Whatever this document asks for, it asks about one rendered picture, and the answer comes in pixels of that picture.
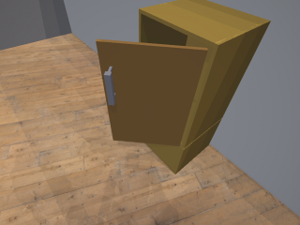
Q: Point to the cupboard door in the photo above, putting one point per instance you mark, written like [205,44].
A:
[154,86]

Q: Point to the handle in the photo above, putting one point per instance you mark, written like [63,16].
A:
[108,79]

